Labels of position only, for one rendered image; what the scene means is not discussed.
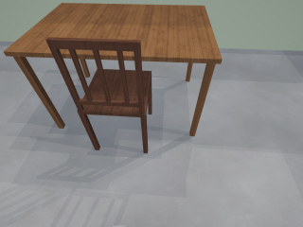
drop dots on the table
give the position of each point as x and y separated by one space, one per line
167 33

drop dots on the chair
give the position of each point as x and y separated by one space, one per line
112 92

